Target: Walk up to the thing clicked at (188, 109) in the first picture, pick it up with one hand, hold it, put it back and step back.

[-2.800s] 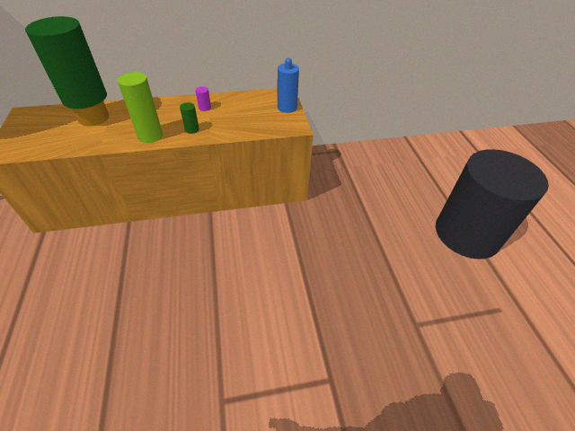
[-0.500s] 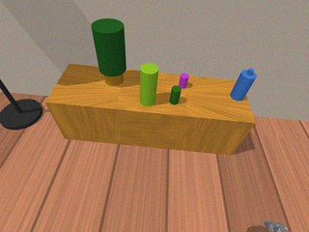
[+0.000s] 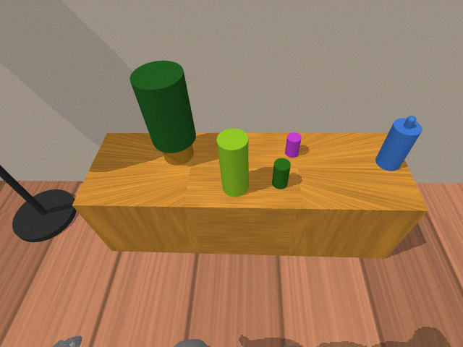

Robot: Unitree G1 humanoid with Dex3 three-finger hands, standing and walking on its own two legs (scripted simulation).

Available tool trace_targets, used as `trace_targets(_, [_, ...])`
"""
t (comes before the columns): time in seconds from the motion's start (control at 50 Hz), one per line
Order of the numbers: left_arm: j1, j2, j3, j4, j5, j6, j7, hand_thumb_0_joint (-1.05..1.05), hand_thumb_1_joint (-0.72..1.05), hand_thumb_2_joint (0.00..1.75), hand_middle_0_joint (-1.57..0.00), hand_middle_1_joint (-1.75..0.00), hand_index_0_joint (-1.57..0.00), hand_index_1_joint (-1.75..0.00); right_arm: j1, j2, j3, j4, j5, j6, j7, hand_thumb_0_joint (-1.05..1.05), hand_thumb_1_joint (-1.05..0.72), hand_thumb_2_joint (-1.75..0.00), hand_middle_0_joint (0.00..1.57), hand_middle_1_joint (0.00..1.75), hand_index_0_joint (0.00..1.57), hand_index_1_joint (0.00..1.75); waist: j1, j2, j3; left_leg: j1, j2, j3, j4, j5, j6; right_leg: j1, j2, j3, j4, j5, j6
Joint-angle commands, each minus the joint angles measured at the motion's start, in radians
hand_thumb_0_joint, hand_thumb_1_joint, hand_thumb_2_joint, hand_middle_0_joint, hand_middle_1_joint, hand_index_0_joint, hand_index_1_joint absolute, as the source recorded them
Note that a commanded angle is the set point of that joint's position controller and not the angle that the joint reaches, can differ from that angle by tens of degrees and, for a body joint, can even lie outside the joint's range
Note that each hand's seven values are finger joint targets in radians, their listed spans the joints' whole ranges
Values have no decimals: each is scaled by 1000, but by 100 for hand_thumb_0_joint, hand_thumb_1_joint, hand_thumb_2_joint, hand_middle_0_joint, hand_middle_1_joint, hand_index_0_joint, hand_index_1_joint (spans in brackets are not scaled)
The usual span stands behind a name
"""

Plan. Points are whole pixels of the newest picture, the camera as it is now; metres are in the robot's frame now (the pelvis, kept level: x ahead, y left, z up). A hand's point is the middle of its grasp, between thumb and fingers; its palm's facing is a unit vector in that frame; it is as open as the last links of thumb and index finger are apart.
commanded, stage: walk up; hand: right
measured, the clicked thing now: (281, 174) +0.71 -0.16 -0.32
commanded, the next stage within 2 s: none
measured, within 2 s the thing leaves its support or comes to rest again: neither
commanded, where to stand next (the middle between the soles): +0.31 +0.08 m, yaw -5 degrees
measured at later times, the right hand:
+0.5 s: hand (336, 311) +0.21 -0.18 -0.11, palm faces +0.02 +0.92 -0.40, open 7.4 cm
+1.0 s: hand (317, 279) +0.28 -0.17 -0.16, palm faces +0.05 +0.93 -0.37, open 7.4 cm
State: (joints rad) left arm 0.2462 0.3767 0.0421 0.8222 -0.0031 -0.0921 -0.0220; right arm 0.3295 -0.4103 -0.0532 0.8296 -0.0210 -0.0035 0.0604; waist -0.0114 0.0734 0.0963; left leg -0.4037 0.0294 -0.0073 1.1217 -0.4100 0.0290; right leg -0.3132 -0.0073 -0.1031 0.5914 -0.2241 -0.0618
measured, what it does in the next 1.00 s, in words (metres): walks ahead: left foot, then right foot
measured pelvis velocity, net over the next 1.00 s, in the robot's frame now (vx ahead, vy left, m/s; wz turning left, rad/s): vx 0.24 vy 0.10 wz -0.09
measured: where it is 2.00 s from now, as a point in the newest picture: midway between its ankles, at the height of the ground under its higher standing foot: (217, 336)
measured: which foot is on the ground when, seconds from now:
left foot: up 0.00-0.24, down 0.26-0.70, up 0.72-0.90, down 0.92-1.00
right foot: down 0.00-0.28, up 0.30-0.66, down 0.68-1.00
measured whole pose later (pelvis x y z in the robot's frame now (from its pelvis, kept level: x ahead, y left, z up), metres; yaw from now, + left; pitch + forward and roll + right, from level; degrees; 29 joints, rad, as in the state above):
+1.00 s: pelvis +0.24 +0.10 -0.01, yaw -5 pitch -3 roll +1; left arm 0.12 0.36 0.02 0.95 0.00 0.01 -0.02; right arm 0.21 -0.38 -0.02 0.99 -0.02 -0.02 0.00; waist 0.00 -0.01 0.08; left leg -0.29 0.03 0.05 0.68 -0.34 -0.01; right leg -0.38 -0.04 -0.03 0.68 -0.27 -0.01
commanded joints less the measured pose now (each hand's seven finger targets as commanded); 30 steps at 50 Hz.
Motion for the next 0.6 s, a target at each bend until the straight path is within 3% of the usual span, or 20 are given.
trace_targets(0.0, [71, 293, 90, -54, 9, -33, 15, 0, 90, 90, -20, -30, -20, -30, 65, -195, -73, -49, -5, -26, 7, 0, -90, -90, 20, 30, 20, 30, 14, -192, -20, -129, 77, -25, -146, 100, -28, 42, -242, 285, -343, -162, -156])
trace_targets(0.1, [95, 332, 102, -51, 17, -32, 2, 0, 90, 90, -20, -30, -20, -30, -51, -183, -78, -72, -14, -36, 24, 0, -90, -90, 20, 30, 20, 30, 49, -224, -22, -80, 87, 30, -384, 156, -42, 17, -226, 239, -323, -270, -145])
trace_targets(0.14, [85, 339, 99, -53, 15, -26, -1, 0, 90, 90, -20, -30, -20, -30, -68, -187, -83, -68, -11, -44, 26, 0, -90, -90, 20, 30, 20, 30, 42, -212, -27, -16, 75, 48, -435, 175, -40, -13, -232, 235, -308, -296, -137])
trace_targets(0.18, [46, 353, 94, -57, 15, -20, -2, 0, 90, 90, -20, -30, -20, -30, -54, -197, -90, -54, -9, -50, 26, 0, -90, -90, 20, 30, 20, 30, 13, -201, -30, 96, 66, 65, -468, 178, -31, -89, -247, 232, -282, -346, -130])
trace_targets(0.22, [16, 318, 77, -57, 21, -11, 0, 0, 90, 90, -20, -30, -20, -30, 55, -218, -102, -17, -13, -59, 15, 0, -90, -90, 20, 30, 20, 30, -65, -134, -52, 275, 24, 85, -520, 119, -17, -184, -203, 185, -121, -311, -92])
trace_targets(0.24, [55, 268, 58, -52, 27, -4, 2, 0, 90, 90, -20, -30, -20, -30, 120, -249, -113, 9, -13, -66, 4, 0, -90, -90, 20, 30, 20, 30, -90, -3, -81, 376, 26, 32, -591, -15, 0, -243, -144, 133, 79, -277, -66])
trace_targets(0.26, [101, 180, 32, -59, 10, -4, -1, 0, 90, 90, -20, -30, -20, -30, 156, -343, -134, 1, -21, -76, -6, 0, -90, -90, 20, 30, 20, 30, -96, 280, -82, 448, 273, -420, -834, -314, 83, -423, 7, 23, 437, -262, 10])
trace_targets(0.28, [92, 243, 44, -38, 9, 1, 16, 0, 90, 90, -20, -30, -20, -30, 134, -388, -138, -29, 0, -78, -10, 0, -90, -90, 20, 30, 20, 30, -98, 218, -62, 384, 410, -647, -924, -354, 203, -473, 16, 105, 560, -331, 6])
trace_targets(0.3, [66, 289, 47, -28, 10, 1, 21, 0, 90, 90, -20, -30, -20, -30, 96, -359, -129, -31, 9, -74, -15, 0, -90, -90, 20, 30, 20, 30, -75, 88, -25, 302, 389, -558, -888, -243, 214, -446, -28, 183, 599, -278, 5])
trace_targets(0.32, [97, 278, 48, -6, 4, 0, 16, 0, 90, 90, -20, -30, -20, -30, 54, -318, -110, -39, 13, -76, -20, 0, -90, -90, 20, 30, 20, 30, -43, 56, -7, 276, 345, -443, -869, -112, 193, -405, -44, 213, 591, -219, 9])
trace_targets(0.36, [152, 278, 54, 34, -4, -2, 9, 0, 90, 90, -20, -30, -20, -30, 13, -270, -86, -48, 16, -84, -30, 0, -90, -90, 20, 30, 20, 30, -8, 90, -31, 292, 278, -251, -811, 171, 170, -347, -81, 185, 513, -155, 15])
trace_targets(0.38, [169, 268, 55, 41, -2, 3, 5, 0, 90, 90, -20, -30, -20, -30, 6, -265, -80, -48, 17, -88, -32, 0, -90, -90, 20, 30, 20, 30, 1, 111, -40, 268, 268, -197, -802, 252, 169, -306, -84, 169, 476, -137, 29])
trace_targets(0.42, [128, 250, 53, 29, 3, 12, -5, 0, 90, 90, -20, -30, -20, -30, 5, -265, -79, -59, 11, -89, -34, 0, -90, -90, 20, 30, 20, 30, -8, 108, -31, 239, 257, -138, -810, 288, 185, -264, -78, 136, 390, -136, 45])
trace_targets(0.46, [86, 239, 54, 10, 10, 18, -16, 0, 90, 90, -20, -30, -20, -30, 13, -276, -80, -67, 8, -90, -34, 0, -90, -90, 20, 30, 20, 30, -17, 101, -8, 228, 269, -124, -832, 249, 205, -263, -86, 112, 323, -112, 49])
trace_targets(0.48, [70, 229, 52, 4, 13, 20, -16, 0, 90, 90, -20, -30, -20, -30, 10, -278, -79, -67, 9, -88, -37, 0, -90, -90, 20, 30, 20, 30, -17, 95, -6, 230, 278, -109, -819, 296, 211, -248, -91, 100, 275, -95, 50])
trace_targets(0.52, [53, 203, 49, 4, 15, 23, -12, 0, 90, 90, -20, -30, -20, -30, -12, -259, -66, -69, 8, -83, -41, 0, -90, -90, 20, 30, 20, 30, 0, 68, 0, 163, 259, -48, -781, 453, 192, -158, -79, 73, 199, -30, 43])
trace_targets(0.56, [52, 180, 45, 10, 13, 25, -4, 0, 90, 90, -20, -30, -20, -30, -25, -238, -54, -70, 12, -74, -48, 0, -90, -90, 20, 30, 20, 30, 8, 63, -38, 174, 232, 5, -688, 660, 169, -89, -42, 40, 154, 14, 36])
trace_targets(0.58, [37, 175, 45, 12, 14, 25, 1, 0, 90, 90, -20, -30, -20, -30, -22, -235, -53, -67, 13, -68, -51, 0, -90, -90, 20, 30, 20, 30, 4, 60, -49, 154, 235, 6, -652, 700, 161, -44, -30, 28, 130, 20, 31])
